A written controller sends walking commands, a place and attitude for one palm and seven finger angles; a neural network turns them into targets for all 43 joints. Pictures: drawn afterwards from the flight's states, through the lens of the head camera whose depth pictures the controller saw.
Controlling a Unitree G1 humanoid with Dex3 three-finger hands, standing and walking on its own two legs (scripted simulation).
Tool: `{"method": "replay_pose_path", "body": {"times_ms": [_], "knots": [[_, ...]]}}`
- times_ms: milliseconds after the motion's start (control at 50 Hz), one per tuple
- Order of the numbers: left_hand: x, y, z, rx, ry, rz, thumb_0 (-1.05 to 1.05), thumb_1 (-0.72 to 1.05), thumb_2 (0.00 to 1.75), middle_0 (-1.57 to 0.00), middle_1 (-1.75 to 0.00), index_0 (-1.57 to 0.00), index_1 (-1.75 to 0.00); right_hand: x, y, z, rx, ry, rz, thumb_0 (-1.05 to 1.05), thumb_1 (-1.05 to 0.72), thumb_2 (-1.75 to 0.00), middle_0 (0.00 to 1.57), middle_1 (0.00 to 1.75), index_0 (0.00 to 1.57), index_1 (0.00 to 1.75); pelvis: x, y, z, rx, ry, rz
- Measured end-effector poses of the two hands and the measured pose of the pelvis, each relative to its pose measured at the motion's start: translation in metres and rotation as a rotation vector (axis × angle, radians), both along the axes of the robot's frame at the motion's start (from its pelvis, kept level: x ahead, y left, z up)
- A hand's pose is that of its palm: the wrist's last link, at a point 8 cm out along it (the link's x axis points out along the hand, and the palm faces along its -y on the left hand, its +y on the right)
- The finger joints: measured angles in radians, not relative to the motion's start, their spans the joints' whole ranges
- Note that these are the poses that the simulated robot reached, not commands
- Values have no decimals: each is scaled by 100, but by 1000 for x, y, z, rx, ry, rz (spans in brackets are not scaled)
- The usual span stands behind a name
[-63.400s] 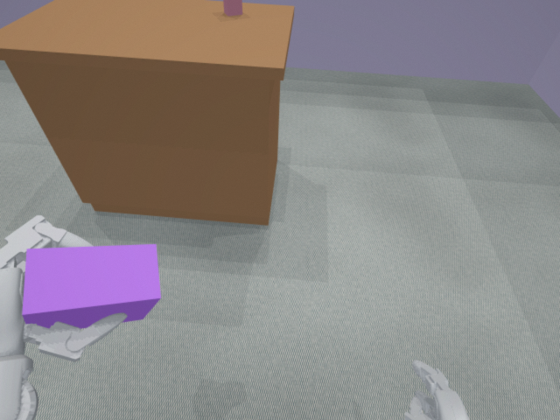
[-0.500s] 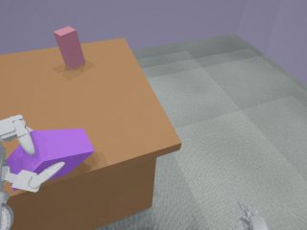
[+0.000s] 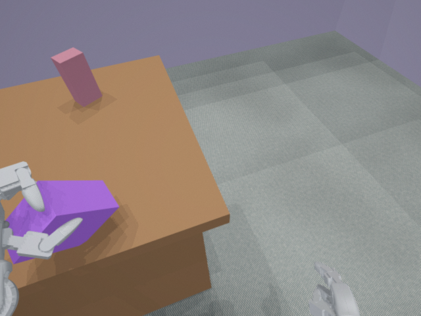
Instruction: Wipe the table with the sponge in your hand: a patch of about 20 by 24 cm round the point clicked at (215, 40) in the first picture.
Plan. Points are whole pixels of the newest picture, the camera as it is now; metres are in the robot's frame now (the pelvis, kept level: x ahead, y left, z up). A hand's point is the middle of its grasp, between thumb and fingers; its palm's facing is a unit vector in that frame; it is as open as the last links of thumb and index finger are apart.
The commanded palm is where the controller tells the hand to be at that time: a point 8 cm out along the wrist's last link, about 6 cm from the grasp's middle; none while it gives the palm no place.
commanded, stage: come to a stop and stand still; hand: left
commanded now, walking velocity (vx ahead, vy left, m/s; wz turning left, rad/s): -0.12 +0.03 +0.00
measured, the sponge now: (73, 215) +0.25 +0.24 +0.10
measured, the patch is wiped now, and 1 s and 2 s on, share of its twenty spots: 0.85 0.85 0.85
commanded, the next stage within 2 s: look again from close up in 1.60 s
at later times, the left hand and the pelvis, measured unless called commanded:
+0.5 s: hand out of the picture +0.18 +0.28 +0.18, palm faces +0.33 -0.87 -0.37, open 7.2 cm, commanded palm +0.13 +0.33 +0.18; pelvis -0.06 +0.06 -0.01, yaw -5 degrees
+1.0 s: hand out of the picture +0.19 +0.30 +0.17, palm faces +0.39 -0.85 -0.35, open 7.3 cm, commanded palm +0.13 +0.33 +0.18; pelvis -0.04 +0.06 -0.01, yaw -2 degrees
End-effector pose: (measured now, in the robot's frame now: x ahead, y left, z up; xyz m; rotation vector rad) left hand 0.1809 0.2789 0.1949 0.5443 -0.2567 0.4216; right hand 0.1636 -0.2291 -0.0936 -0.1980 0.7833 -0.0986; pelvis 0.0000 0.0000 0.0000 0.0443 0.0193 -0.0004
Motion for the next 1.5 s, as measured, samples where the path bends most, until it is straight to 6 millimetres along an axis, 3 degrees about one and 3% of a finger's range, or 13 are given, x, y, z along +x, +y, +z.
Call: {"method": "replay_pose_path", "body": {"times_ms": [80, 160, 240, 300, 380, 460, 620, 820, 1000, 1240, 1360, 1500], "knots": [[-6, 0, 0, 1, -25, -33, 1, -38, 101, -72, -149, -121, -160, -3, -12, 8, -61, -14, -34, 1, -90, -90, 20, 30, 21, 30, -7, 5, -4, -19, -5, 3], [-18, 4, 1, -13, -54, -72, 0, -38, 101, -71, -148, -121, -160, -12, -12, 18, -85, -33, -75, 1, -90, -90, 20, 30, 20, 30, -13, 10, -5, -24, -15, -8], [-14, 44, 21, 122, -155, -65, -1, -40, 100, -73, -148, -122, -160, -28, 1, 21, -89, -60, -6, 1, -90, -90, 20, 30, 20, 30, -30, 13, -7, -37, -24, -26], [-11, 68, 14, 34, -175, -24, -1, -40, 100, -74, -148, -121, -160, -45, 14, 23, -61, -87, -6, 1, -90, -90, 20, 30, 20, 30, -42, 26, -7, -43, -49, -51], [-19, 52, -13, -87, -98, -107, -1, -42, 99, -71, -148, -121, -160, -72, 36, 25, -17, -112, -44, 1, -90, -90, 20, 30, 21, 30, -48, 48, -3, -45, -66, -84], [-32, 43, -7, -52, -115, -200, 0, -40, 100, -68, -148, -121, -160, -94, 58, 20, 14, -93, -60, 1, -90, -90, 20, 30, 21, 30, -55, 61, -4, -41, -79, -84], [-41, 72, -6, -27, -123, -141, -3, -42, 99, -71, -146, -122, -161, -109, 78, 7, 56, -64, -51, 1, -90, -89, 20, 30, 21, 30, -62, 67, -8, -47, -104, -75], [-48, 65, -9, -36, -134, -98, -2, -41, 99, -71, -146, -122, -162, -89, 60, 12, 7, -74, -4, 1, -90, -89, 20, 30, 21, 30, -57, 59, -8, -54, -97, -48], [-33, 60, -12, -47, -125, -132, -1, -43, 101, -72, -147, -122, -161, -60, 44, 25, -68, -90, 0, 1, -90, -90, 20, 30, 21, 30, -43, 58, -7, -60, -65, -43], [-2, 63, -8, -59, -94, -101, 0, -44, 102, -75, -145, -121, -160, -15, 60, 23, -16, -83, 17, 1, -90, -90, 20, 30, 21, 30, -3, 57, 0, -58, -38, -33], [13, 63, -10, -66, -60, -90, 1, -44, 102, -75, -145, -121, -160, 7, 65, 23, 1, -83, 25, 1, -90, -89, 20, 30, 21, 30, 9, 57, 1, -57, -30, -27], [16, 62, -10, -68, -42, -85, 2, -43, 102, -75, -145, -121, -160, 22, 62, 27, -8, -87, 17, 1, -90, -89, 20, 30, 21, 30, 16, 55, 1, -57, -29, -21]]}}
